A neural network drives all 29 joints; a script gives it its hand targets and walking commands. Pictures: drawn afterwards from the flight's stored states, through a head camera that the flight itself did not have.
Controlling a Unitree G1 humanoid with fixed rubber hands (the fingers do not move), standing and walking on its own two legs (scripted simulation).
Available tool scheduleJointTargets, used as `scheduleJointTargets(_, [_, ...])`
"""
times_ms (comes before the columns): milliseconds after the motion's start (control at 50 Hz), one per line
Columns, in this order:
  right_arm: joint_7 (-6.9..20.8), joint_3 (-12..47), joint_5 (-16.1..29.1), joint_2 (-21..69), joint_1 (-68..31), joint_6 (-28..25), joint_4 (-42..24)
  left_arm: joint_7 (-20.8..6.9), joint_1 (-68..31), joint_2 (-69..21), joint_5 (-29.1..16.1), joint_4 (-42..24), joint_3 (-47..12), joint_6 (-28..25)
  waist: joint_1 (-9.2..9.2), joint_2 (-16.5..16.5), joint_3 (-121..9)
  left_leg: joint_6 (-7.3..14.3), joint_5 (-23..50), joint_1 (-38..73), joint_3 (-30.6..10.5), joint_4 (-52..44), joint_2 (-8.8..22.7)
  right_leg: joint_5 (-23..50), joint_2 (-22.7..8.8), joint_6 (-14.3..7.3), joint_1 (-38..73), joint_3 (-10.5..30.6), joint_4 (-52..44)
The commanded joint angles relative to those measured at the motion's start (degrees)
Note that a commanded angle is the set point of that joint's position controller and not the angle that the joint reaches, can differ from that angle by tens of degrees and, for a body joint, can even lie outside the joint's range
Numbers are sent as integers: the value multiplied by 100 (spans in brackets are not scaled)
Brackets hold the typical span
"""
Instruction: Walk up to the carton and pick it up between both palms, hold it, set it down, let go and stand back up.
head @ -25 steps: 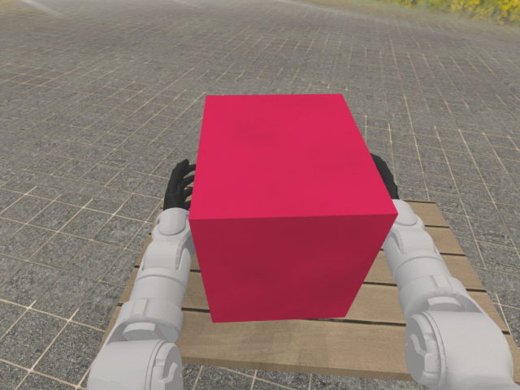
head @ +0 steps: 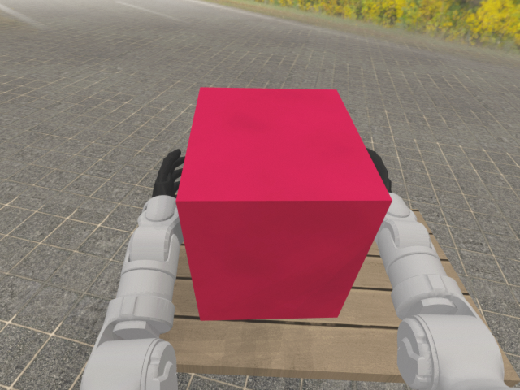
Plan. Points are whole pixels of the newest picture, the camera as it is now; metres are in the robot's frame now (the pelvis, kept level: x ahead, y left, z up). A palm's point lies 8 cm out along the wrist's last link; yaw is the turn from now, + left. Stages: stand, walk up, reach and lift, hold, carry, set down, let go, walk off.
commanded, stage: reach and lift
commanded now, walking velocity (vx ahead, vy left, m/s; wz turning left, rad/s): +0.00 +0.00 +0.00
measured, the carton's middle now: (269, 203) +0.42 +0.01 +0.13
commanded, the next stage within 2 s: hold in 1.12 s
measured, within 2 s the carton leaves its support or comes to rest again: neither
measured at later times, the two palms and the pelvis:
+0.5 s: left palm (163, 188) +0.36 +0.18 +0.19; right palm (382, 189) +0.38 -0.16 +0.20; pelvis +0.00 +0.00 +0.00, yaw +0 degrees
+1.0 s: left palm (161, 179) +0.36 +0.18 +0.20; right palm (382, 181) +0.38 -0.15 +0.21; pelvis +0.00 +0.00 +0.00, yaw +0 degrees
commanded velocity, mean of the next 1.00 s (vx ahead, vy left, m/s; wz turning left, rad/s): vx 0.00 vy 0.00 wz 0.00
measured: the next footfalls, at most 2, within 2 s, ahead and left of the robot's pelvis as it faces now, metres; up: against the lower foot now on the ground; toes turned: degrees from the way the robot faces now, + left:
none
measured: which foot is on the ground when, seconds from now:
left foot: down 0.00-1.00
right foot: down 0.00-1.00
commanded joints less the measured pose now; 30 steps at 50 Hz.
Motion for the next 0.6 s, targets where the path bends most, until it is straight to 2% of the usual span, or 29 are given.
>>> scheduleJointTargets(0, [206, 2101, 363, 3836, -3670, -83, -1937, -1232, -3408, -3681, -552, -1169, -2848, 51, -736, 370, -1900, -16, 1001, 947, 179, -454, -618, 1217, 214, 104, 1058, -161, -146])
scheduleJointTargets(20, [207, 2215, 459, 3804, -3789, -69, -2167, -1208, -3650, -3697, -680, -1401, -3006, 41, -744, 441, -2051, -17, 1047, 952, 155, -435, -609, 1222, 222, 81, 1042, -165, -120])
scheduleJointTargets(40, [186, 2234, 511, 3718, -3921, -33, -2288, -1211, -3613, -3689, -712, -1391, -3035, 79, -760, 325, -2133, -28, 1145, 1058, 114, -415, -597, 1291, 249, 101, 997, -195, -107])
scheduleJointTargets(60, [179, 2222, 459, 3819, -3669, 71, -2080, -1222, -3610, -3565, -561, -1350, -2851, 106, -764, 253, -1943, -18, 1105, 986, 144, -430, -626, 1277, 239, 136, 1050, -201, -131])
scheduleJointTargets(80, [172, 2305, 532, 3753, -3675, 108, -2203, -1237, -3532, -3581, -654, -1427, -2900, 121, -756, 284, -2085, -26, 1144, 1000, 141, -399, -607, 1310, 246, 98, 1059, -194, -126])
scheduleJointTargets(120, [170, 2230, 534, 3673, -3662, 216, -2156, -1270, -3486, -3486, -565, -1350, -2768, 229, -714, 254, -1825, 18, 929, 892, 148, -439, -621, 1015, 234, 109, 895, -181, -166])
scheduleJointTargets(140, [167, 2202, 498, 3671, -3438, 268, -2049, -1272, -3573, -3474, -595, -1602, -2853, 251, -843, 345, -1826, -37, 1048, 1010, 135, -460, -586, 1126, 241, 98, 929, -235, -169])
scheduleJointTargets(160, [152, 2148, 507, 3639, -3322, 344, -1841, -1321, -3543, -3369, -492, -1382, -2673, 305, -823, 331, -1560, -14, 856, 938, 163, -505, -604, 914, 217, 106, 899, -200, -190])
scheduleJointTargets(180, [158, 2138, 468, 3646, -3451, 365, -1904, -1344, -3490, -3391, -447, -1290, -2611, 353, -767, 298, -1493, 4, 739, 813, 175, -525, -592, 803, 217, 95, 882, -202, -218])
scheduleJointTargets(200, [196, 2058, 450, 3649, -3395, 391, -1791, -1361, -3571, -3394, -435, -1367, -2619, 386, -829, 367, -1523, 5, 686, 874, 166, -545, -590, 727, 201, 70, 880, -208, -203])
scheduleJointTargets(220, [192, 2085, 447, 3560, -3616, 373, -2006, -1376, -3543, -3347, -500, -1327, -2632, 410, -821, 237, -1607, 25, 698, 892, 150, -559, -557, 612, 231, 83, 824, -243, -219])
scheduleJointTargets(240, [176, 2121, 506, 3575, -3748, 374, -2259, -1377, -3680, -3584, -645, -1503, -2878, 423, -909, 368, -1764, -24, 838, 964, 140, -503, -544, 779, 226, 62, 842, -230, -202])
scheduleJointTargets(260, [173, 2113, 515, 3608, -3955, 352, -2234, -1368, -3764, -3501, -623, -1425, -2803, 434, -810, 400, -1682, -14, 730, 897, 179, -526, -564, 667, 229, 66, 868, -220, -207])
scheduleJointTargets(320, [165, 2170, 573, 3747, -4084, 356, -2389, -1311, -4105, -3622, -747, -1680, -3005, 410, -923, 410, -1878, -16, 801, 939, 112, -434, -558, 782, 232, 40, 780, -239, -144])
scheduleJointTargets(340, [189, 2098, 526, 3672, -3983, 421, -2065, -1312, -4222, -3507, -703, -1636, -2896, 413, -883, 390, -1740, -9, 661, 953, 123, -491, -561, 611, 219, 59, 737, -245, -191])
scheduleJointTargets(380, [209, 2050, 488, 3655, -4113, 446, -2050, -1329, -3950, -3341, -562, -1246, -2595, 504, -774, 193, -1528, 92, 404, 802, 163, -565, -584, 318, 183, 76, 665, -242, -260])
scheduleJointTargets(400, [220, 1972, 424, 3681, -4061, 488, -1850, -1332, -4100, -3259, -533, -1153, -2497, 502, -767, 197, -1373, 107, 195, 733, 191, -614, -590, 54, 162, 68, 598, -245, -287])
scheduleJointTargets(440, [228, 1959, 449, 3747, -4158, 479, -1969, -1326, -4185, -3292, -576, -1353, -2593, 535, -768, 243, -1553, 93, 253, 757, 215, -603, -598, 83, 155, 67, 678, -200, -290])
scheduleJointTargets(480, [198, 2107, 541, 3788, -4330, 463, -2194, -1373, -4145, -3321, -618, -1274, -2583, 561, -740, 160, -1691, 119, 272, 763, 218, -592, -605, 296, 142, 88, 800, -178, -263])
scheduleJointTargets(500, [197, 2048, 530, 3724, -4337, 493, -2182, -1359, -4094, -3340, -612, -1184, -2562, 582, -755, 143, -1534, 124, 204, 760, 196, -630, -582, 106, 152, 81, 727, -197, -300])
scheduleJointTargets(540, [193, 2084, 553, 3697, -4301, 494, -2131, -1308, -4223, -3406, -632, -1468, -2715, 582, -822, 279, -1637, 42, 403, 831, 176, -570, -571, 341, 192, 58, 747, -261, -240])
scheduleJointTargets(580, [195, 2188, 660, 3754, -4408, 496, -2353, -1299, -4126, -3446, -705, -1571, -2791, 635, -751, 296, -1725, 55, 532, 839, 159, -544, -561, 505, 203, 64, 780, -232, -201])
